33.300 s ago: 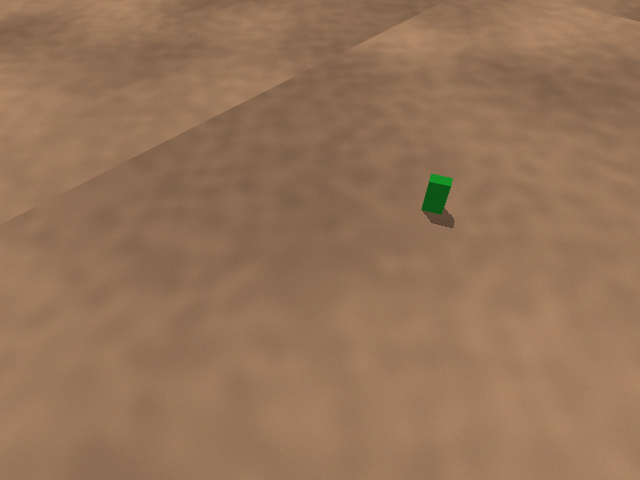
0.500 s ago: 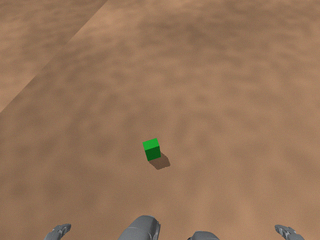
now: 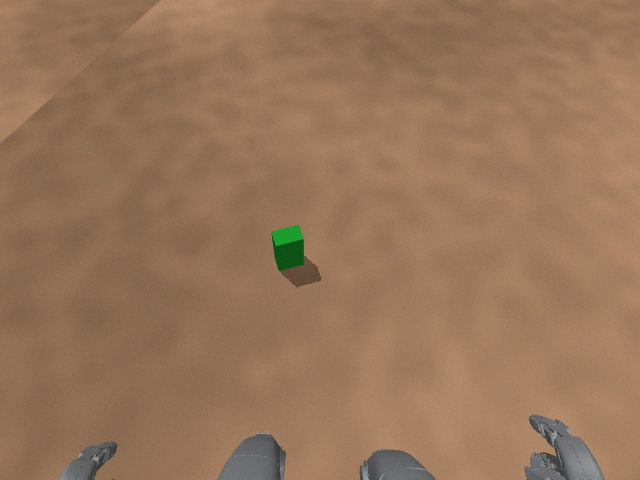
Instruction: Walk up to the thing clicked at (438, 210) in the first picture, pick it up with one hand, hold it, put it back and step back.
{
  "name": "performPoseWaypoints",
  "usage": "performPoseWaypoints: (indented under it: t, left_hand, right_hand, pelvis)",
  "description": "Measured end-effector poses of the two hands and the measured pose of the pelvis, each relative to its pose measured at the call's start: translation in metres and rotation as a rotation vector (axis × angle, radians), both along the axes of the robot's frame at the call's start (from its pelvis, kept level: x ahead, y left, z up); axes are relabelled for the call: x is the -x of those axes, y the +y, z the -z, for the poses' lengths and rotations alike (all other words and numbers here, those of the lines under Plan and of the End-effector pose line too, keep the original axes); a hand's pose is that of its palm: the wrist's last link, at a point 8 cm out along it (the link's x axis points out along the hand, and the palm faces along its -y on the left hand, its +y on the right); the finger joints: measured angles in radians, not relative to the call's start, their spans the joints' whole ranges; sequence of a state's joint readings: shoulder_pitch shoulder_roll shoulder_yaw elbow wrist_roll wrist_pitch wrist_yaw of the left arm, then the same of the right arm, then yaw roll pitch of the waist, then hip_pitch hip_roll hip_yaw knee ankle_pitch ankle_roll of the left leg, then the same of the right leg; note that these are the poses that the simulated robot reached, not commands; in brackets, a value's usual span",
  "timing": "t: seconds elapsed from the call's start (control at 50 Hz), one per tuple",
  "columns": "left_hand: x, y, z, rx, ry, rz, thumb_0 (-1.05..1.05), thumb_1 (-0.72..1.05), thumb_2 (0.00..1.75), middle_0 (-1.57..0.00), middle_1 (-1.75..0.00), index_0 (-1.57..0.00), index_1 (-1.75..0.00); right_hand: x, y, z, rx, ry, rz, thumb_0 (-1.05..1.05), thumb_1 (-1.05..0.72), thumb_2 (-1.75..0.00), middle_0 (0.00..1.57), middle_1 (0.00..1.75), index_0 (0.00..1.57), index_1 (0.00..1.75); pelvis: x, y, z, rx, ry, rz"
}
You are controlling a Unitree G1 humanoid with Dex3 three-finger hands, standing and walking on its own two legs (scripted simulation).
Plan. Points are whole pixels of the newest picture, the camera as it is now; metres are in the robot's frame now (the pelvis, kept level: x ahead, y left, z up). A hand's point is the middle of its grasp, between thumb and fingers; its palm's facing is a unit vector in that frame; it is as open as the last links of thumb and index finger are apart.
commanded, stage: step back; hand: left
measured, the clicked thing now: (288, 248) +0.79 +0.15 -0.67
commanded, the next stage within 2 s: stand in 1.96 s
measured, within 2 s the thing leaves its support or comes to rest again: neither
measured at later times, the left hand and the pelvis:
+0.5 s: hand out of the picture -0.05 +0.26 -0.15, palm faces +0.07 -0.92 -0.38, open 7.4 cm; pelvis -0.17 -0.01 -0.01, yaw +4 degrees
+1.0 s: hand out of the picture -0.31 +0.21 -0.13, palm faces +0.04 -0.90 -0.43, open 7.4 cm; pelvis -0.33 -0.06 +0.01, yaw +1 degrees
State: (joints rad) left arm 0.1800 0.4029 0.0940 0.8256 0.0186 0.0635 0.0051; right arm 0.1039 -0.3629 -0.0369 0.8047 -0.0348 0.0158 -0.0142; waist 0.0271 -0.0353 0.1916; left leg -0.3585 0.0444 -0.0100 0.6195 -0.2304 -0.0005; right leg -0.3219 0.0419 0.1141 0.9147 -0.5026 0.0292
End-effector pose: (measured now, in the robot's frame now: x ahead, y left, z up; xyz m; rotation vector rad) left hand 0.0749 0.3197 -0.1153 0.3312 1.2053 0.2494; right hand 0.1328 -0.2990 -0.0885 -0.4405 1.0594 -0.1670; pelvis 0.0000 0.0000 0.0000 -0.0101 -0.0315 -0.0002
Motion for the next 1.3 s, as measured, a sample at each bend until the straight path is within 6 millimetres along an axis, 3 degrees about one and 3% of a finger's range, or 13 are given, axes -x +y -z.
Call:
performPoseWaypoints:
  t: [0.08, 0.2, 0.32, 0.46, 0.56, 0.68, 0.8, 0.86, 0.94, 1.06, 1.12, 1.2, 1.3]
  left_hand:
    - [0.034, -0.016, 0.002, -0.026, 0.022, 0.015, 0.01, 0.91, 0.90, -0.21, -0.30, -0.20, -0.30]
    - [0.083, -0.036, -0.021, -0.028, 0.025, 0.009, 0.01, 0.90, 0.89, -0.21, -0.30, -0.20, -0.30]
    - [0.096, -0.030, -0.028, -0.058, -0.057, 0.017, 0.01, 0.90, 0.89, -0.21, -0.30, -0.21, -0.30]
    - [0.123, -0.016, -0.003, -0.023, -0.152, 0.002, 0.01, 0.90, 0.90, -0.21, -0.30, -0.20, -0.30]
    - [0.169, -0.025, -0.002, 0.031, -0.097, -0.020, 0.01, 0.91, 0.90, -0.21, -0.30, -0.20, -0.30]
    - [0.239, -0.032, 0.002, 0.034, -0.014, -0.016, 0.01, 0.90, 0.90, -0.21, -0.30, -0.20, -0.30]
    - [0.307, -0.046, 0.008, -0.006, 0.069, 0.015, 0.01, 0.91, 0.90, -0.21, -0.30, -0.20, -0.30]
    - [0.343, -0.060, -0.001, -0.015, 0.084, -0.005, 0.01, 0.91, 0.90, -0.21, -0.30, -0.20, -0.30]
    - [0.382, -0.067, -0.021, -0.038, 0.091, -0.043, 0.01, 0.90, 0.89, -0.21, -0.30, -0.20, -0.30]
    - [0.396, -0.063, -0.036, -0.070, 0.029, -0.059, 0.01, 0.90, 0.89, -0.21, -0.30, -0.20, -0.30]
    - [0.396, -0.055, -0.034, -0.070, -0.026, -0.075, 0.01, 0.90, 0.89, -0.21, -0.30, -0.20, -0.30]
    - [0.400, -0.044, -0.022, -0.052, -0.039, -0.084, 0.01, 0.90, 0.90, -0.21, -0.30, -0.20, -0.30]
    - [0.394, -0.051, -0.014, 0.000, -0.011, -0.077, 0.01, 0.90, 0.90, -0.21, -0.30, -0.20, -0.30]
  right_hand:
    - [0.020, -0.022, 0.018, -0.022, -0.030, 0.014, 0.00, -0.90, -0.90, 0.21, 0.30, 0.20, 0.30]
    - [0.073, -0.033, 0.021, -0.058, 0.024, 0.060, 0.00, -0.90, -0.90, 0.21, 0.30, 0.20, 0.30]
    - [0.134, -0.035, 0.027, -0.032, 0.105, 0.051, 0.00, -0.90, -0.90, 0.21, 0.30, 0.20, 0.30]
    - [0.198, -0.015, 0.027, -0.007, 0.158, 0.007, 0.00, -0.90, -0.90, 0.21, 0.30, 0.20, 0.30]
    - [0.233, -0.013, 0.005, 0.003, 0.136, 0.004, 0.00, -0.90, -0.90, 0.21, 0.30, 0.20, 0.30]
    - [0.245, -0.027, -0.011, 0.021, 0.045, 0.000, 0.00, -0.90, -0.90, 0.21, 0.30, 0.20, 0.30]
    - [0.268, -0.052, 0.003, -0.006, -0.041, -0.007, 0.00, -0.90, -0.90, 0.21, 0.30, 0.20, 0.30]
    - [0.295, -0.066, 0.014, -0.026, -0.032, 0.021, 0.00, -0.90, -0.90, 0.21, 0.30, 0.20, 0.30]
    - [0.337, -0.073, 0.017, -0.055, 0.037, 0.048, 0.00, -0.90, -0.90, 0.21, 0.30, 0.20, 0.30]
    - [0.399, -0.079, 0.029, -0.057, 0.161, 0.048, 0.00, -0.90, -0.90, 0.21, 0.30, 0.20, 0.30]
    - [0.419, -0.074, 0.033, -0.052, 0.230, 0.024, 0.00, -0.90, -0.90, 0.21, 0.30, 0.20, 0.30]
    - [0.424, -0.062, 0.030, -0.048, 0.228, 0.018, 0.01, -0.90, -0.90, 0.21, 0.30, 0.20, 0.30]
    - [0.419, -0.057, 0.014, -0.051, 0.141, 0.027, 0.01, -0.90, -0.90, 0.21, 0.30, 0.20, 0.30]
  pelvis:
    - [0.032, -0.014, 0.011, 0.021, -0.023, 0.011]
    - [0.064, -0.023, -0.002, -0.047, -0.009, 0.012]
    - [0.101, -0.022, -0.002, -0.034, 0.012, -0.033]
    - [0.161, -0.016, 0.011, -0.056, -0.032, -0.067]
    - [0.192, -0.017, -0.003, 0.013, -0.026, -0.073]
    - [0.233, -0.026, -0.006, 0.017, -0.001, -0.027]
    - [0.284, -0.046, 0.009, -0.010, -0.005, 0.028]
    - [0.307, -0.055, 0.009, 0.024, -0.028, 0.003]
    - [0.321, -0.063, -0.004, -0.052, -0.012, 0.019]
    - [0.338, -0.064, -0.007, -0.032, 0.007, -0.043]
    - [0.344, -0.062, -0.004, -0.020, 0.007, -0.087]
    - [0.350, -0.056, 0.000, -0.054, -0.014, -0.094]
    - [0.345, -0.054, -0.006, -0.029, -0.013, -0.099]
